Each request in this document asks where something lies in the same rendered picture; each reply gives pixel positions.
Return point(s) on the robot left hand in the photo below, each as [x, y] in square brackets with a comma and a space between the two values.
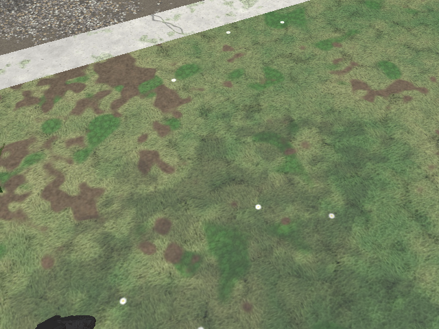
[70, 322]

